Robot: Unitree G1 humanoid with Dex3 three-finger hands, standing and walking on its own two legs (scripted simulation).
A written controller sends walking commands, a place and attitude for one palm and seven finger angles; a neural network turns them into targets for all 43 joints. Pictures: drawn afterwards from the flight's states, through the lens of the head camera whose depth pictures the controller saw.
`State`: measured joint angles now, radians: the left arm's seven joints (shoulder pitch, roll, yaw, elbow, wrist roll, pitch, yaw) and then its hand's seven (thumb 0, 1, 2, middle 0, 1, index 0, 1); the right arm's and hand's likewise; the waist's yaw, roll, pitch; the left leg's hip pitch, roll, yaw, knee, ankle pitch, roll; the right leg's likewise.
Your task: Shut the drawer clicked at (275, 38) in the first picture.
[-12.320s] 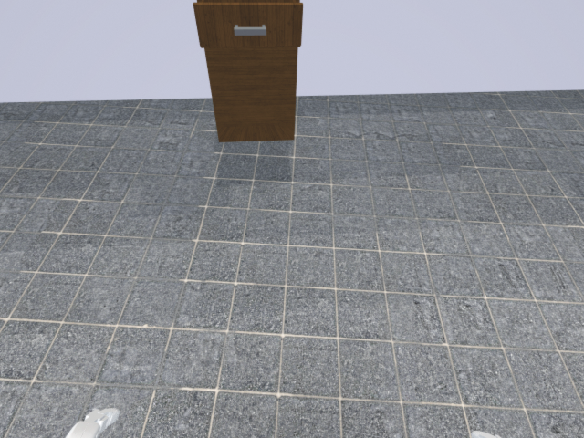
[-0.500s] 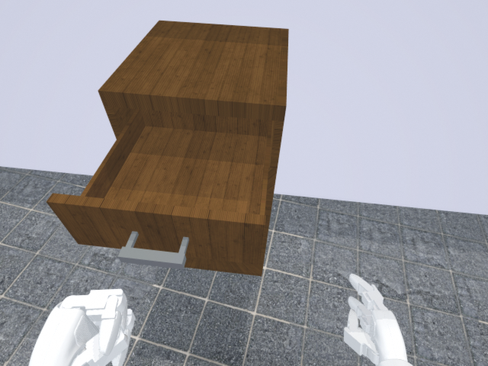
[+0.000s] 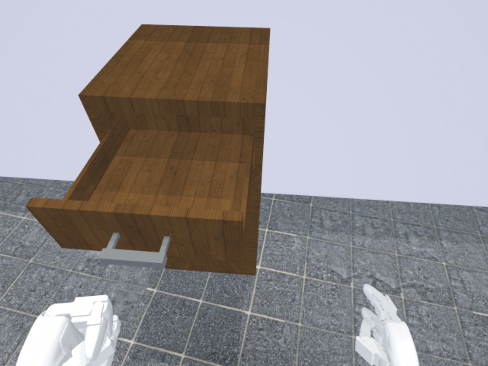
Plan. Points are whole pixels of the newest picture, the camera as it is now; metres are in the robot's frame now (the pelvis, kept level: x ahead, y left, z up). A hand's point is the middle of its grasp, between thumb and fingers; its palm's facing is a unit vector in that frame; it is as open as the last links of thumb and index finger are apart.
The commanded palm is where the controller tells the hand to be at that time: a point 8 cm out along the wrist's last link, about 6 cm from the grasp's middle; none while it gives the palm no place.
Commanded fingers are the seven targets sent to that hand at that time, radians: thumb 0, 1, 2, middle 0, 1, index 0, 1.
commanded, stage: bring the fist close to the handle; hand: left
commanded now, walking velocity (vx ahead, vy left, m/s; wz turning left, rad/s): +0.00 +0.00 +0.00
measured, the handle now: (137, 249) +0.31 +0.23 +0.01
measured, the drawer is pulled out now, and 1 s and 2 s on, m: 0.29 0.29 0.28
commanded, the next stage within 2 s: push the drawer shut in 1.32 s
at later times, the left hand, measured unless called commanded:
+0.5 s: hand (127, 322) +0.17 +0.18 +0.05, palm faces +0.00 -1.00 -0.07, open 3.2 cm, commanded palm +0.14 +0.25 +0.05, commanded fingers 0.00 0.90 0.90 -1.40 -1.60 -1.40 -1.60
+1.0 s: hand (142, 306) +0.21 +0.19 +0.00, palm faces -0.03 -1.00 -0.03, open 3.2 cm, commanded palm +0.18 +0.25 +0.01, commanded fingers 0.00 0.90 0.90 -1.40 -1.60 -1.40 -1.60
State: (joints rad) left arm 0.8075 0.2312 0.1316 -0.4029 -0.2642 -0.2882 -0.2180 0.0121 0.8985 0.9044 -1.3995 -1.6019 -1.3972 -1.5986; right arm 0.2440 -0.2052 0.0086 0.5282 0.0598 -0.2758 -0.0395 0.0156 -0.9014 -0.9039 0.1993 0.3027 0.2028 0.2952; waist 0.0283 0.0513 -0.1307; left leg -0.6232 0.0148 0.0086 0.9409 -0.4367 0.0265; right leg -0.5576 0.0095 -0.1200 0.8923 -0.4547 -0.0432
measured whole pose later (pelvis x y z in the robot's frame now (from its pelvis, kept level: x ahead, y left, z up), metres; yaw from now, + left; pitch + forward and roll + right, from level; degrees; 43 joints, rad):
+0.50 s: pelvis +0.00 -0.02 -0.01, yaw +0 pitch +11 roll -1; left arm 0.56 0.24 0.23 -0.08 -0.32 -0.41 -0.36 0.01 0.90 0.90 -1.40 -1.60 -1.40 -1.60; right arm 0.21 -0.23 -0.02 0.60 0.04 -0.27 -0.06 0.01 -0.90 -0.90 0.20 0.30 0.20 0.30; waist 0.00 0.04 -0.11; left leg -0.75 0.03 -0.01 1.00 -0.45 0.00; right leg -0.68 0.02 -0.14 0.96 -0.48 -0.07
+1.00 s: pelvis -0.01 +0.01 -0.05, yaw -1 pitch +17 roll -3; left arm 0.42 0.22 0.14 -0.05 -0.26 -0.41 -0.25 0.01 0.90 0.90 -1.40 -1.60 -1.40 -1.60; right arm 0.19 -0.22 0.01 0.53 0.02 -0.20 -0.03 0.01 -0.90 -0.90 0.20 0.30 0.20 0.30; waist -0.01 0.03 -0.15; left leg -0.98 0.02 0.01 1.19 -0.52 0.04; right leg -0.91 0.00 -0.12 1.15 -0.54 -0.04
